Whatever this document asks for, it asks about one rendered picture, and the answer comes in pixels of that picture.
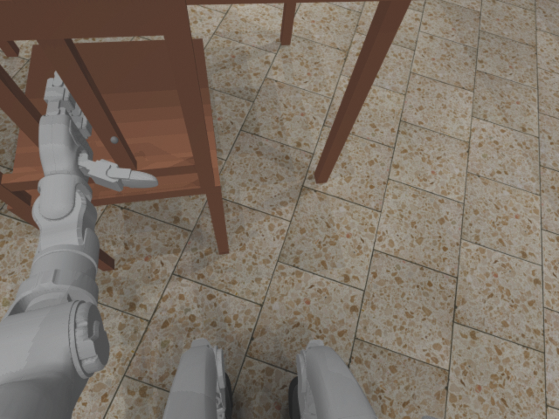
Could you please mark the right robot shin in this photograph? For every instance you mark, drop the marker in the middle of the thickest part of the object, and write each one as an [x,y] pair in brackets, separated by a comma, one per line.
[306,403]

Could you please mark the robot right thigh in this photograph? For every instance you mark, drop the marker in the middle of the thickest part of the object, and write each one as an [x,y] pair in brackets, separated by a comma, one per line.
[337,394]

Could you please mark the left robot upper arm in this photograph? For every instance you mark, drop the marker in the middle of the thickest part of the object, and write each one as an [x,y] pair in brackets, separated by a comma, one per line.
[46,358]

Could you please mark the robot left forearm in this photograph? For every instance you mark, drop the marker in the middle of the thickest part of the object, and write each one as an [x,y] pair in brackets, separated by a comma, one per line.
[66,260]

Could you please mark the left robot hand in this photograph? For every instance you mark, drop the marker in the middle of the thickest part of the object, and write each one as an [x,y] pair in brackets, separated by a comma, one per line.
[62,135]

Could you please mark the chair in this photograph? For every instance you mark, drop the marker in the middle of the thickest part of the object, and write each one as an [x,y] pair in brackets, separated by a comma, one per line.
[152,95]

